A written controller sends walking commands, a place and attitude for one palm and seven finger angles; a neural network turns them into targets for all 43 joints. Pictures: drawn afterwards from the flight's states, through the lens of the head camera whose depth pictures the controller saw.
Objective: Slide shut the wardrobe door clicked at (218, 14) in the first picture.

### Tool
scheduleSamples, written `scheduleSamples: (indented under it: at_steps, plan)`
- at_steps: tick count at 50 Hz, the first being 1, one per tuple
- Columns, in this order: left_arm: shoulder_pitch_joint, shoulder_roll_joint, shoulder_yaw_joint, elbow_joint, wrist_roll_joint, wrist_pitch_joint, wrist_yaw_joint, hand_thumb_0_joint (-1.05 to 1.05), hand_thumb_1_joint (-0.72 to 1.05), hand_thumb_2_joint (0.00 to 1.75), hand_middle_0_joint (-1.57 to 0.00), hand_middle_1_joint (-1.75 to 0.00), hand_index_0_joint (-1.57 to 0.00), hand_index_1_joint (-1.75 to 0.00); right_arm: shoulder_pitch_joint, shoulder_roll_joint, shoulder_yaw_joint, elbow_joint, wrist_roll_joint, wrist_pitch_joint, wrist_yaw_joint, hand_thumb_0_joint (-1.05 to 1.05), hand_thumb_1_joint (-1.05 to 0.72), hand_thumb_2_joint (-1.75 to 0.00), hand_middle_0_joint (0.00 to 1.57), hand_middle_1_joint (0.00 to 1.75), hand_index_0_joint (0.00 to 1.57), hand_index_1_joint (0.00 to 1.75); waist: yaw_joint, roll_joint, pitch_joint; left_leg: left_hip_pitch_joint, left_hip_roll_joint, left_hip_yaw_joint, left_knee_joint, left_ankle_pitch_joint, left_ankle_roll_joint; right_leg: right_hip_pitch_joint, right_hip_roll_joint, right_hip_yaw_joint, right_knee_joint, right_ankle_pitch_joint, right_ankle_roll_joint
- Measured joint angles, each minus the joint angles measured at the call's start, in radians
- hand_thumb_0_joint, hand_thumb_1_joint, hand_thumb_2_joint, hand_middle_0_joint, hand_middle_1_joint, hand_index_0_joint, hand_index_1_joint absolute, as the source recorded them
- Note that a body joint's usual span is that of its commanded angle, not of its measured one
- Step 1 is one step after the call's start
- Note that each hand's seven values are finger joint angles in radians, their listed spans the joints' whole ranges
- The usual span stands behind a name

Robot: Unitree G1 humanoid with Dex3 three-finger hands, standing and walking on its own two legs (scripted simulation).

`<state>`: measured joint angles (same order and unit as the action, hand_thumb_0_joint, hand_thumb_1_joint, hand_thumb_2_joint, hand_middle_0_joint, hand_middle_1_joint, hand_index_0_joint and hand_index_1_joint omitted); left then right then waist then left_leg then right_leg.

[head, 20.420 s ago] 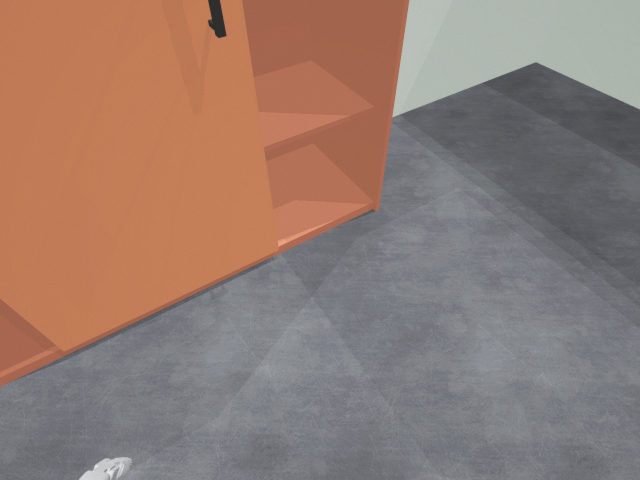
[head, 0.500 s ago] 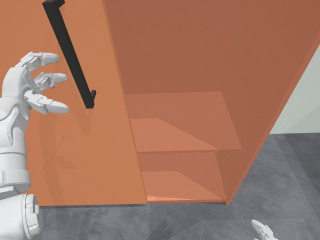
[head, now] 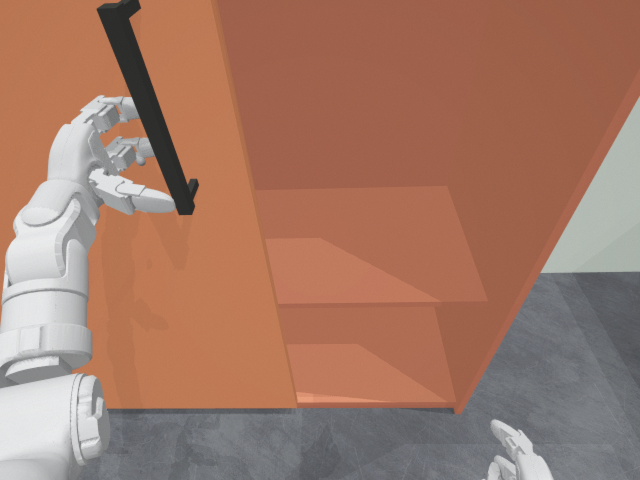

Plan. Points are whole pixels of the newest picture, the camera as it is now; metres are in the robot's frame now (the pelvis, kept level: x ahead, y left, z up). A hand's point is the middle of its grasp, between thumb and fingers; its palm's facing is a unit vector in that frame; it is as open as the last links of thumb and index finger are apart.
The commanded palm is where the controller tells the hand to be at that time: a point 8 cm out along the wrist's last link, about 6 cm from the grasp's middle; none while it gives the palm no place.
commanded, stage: feel for the door with the fingertips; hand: left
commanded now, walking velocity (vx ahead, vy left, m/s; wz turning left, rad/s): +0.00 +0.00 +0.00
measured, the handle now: (161, 119) +0.46 +0.21 +0.26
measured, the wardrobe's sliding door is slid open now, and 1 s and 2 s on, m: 0.48 0.48 0.48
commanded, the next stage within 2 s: slide the fingers in behind the handle in 0.30 s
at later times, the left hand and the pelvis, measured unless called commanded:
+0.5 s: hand (144, 154) +0.42 +0.22 +0.23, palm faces +0.07 -1.00 -0.05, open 13.9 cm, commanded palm +0.40 +0.27 +0.23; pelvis +0.00 +0.00 +0.00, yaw +0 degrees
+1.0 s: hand (153, 164) +0.40 +0.21 +0.23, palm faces +0.05 -1.00 -0.04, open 14.0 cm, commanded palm +0.38 +0.26 +0.23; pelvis +0.00 +0.01 +0.00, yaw +0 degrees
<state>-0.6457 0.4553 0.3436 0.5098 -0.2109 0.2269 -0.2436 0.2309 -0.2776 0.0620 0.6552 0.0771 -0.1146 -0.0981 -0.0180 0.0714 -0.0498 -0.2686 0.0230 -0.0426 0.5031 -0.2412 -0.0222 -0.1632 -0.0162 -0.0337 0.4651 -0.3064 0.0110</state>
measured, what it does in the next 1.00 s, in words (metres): stands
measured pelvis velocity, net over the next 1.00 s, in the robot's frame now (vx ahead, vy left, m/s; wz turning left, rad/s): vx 0.00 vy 0.01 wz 0.00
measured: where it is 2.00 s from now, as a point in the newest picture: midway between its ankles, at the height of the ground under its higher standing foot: outside the picture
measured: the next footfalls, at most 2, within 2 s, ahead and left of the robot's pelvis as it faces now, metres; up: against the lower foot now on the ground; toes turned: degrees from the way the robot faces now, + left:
none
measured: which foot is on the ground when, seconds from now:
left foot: down 0.00-1.00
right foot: down 0.00-1.00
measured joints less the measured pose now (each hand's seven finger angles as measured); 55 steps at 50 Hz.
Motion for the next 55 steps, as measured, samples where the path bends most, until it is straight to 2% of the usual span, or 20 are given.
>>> scheduleSamples:
  at_steps: [12, 24, 31, 43, 55]
  plan:
    - [-0.043, 0.024, 0.012, 0.083, 0.016, -0.029, -0.006, -0.01, -0.50, 0.30, -0.30, -1.20, -0.31, -1.20, 0.049, -0.018, -0.018, 0.022, -0.002, 0.004, 0.002, 0.01, -0.90, -0.90, 0.20, 0.30, 0.20, 0.30, -0.020, -0.001, 0.006, -0.009, 0.004, 0.003, 0.000, -0.001, -0.001, -0.010, 0.004, 0.003, -0.002, 0.001, -0.002]
    - [-0.088, 0.033, 0.004, 0.145, 0.024, -0.053, -0.016, -0.01, -0.50, 0.30, -0.36, -1.25, -0.32, -1.21, 0.070, -0.017, -0.024, 0.038, -0.003, -0.010, 0.004, 0.01, -0.91, -0.90, 0.20, 0.30, 0.20, 0.30, -0.016, -0.004, 0.006, -0.022, 0.003, -0.002, 0.007, -0.002, 0.001, -0.017, 0.003, -0.001, -0.004, 0.004, 0.000]
    - [-0.050, 0.023, 0.017, 0.111, 0.016, -0.062, -0.019, -0.01, -0.50, 0.30, -0.33, -1.23, -0.31, -1.21, 0.060, -0.009, -0.019, 0.019, -0.004, -0.012, 0.012, 0.01, -0.90, -0.90, 0.20, 0.30, 0.20, 0.30, -0.020, -0.003, -0.002, -0.017, 0.004, 0.007, 0.005, -0.003, 0.003, -0.016, 0.003, 0.008, -0.007, 0.007, 0.002]
    - [0.017, -0.011, 0.004, -0.008, 0.002, -0.029, -0.001, -0.01, -0.50, 0.30, -0.30, -1.20, -0.31, -1.20, 0.036, -0.004, -0.013, -0.005, -0.001, -0.011, 0.011, 0.01, -0.90, -0.90, 0.20, 0.30, 0.20, 0.30, -0.007, -0.004, -0.001, -0.009, 0.000, 0.010, 0.006, -0.005, 0.006, -0.008, -0.001, 0.010, -0.006, 0.005, 0.006]
    - [-0.001, -0.062, -0.049, -0.059, 0.006, 0.009, 0.052, -0.01, -0.50, 0.30, -0.30, -1.20, -0.31, -1.20, -0.001, 0.006, -0.008, 0.007, -0.004, -0.007, 0.011, 0.01, -0.90, -0.90, 0.20, 0.30, 0.20, 0.30, 0.003, -0.003, 0.003, -0.002, -0.005, 0.004, 0.000, -0.001, 0.005, -0.001, -0.005, 0.004, -0.005, 0.002, 0.005]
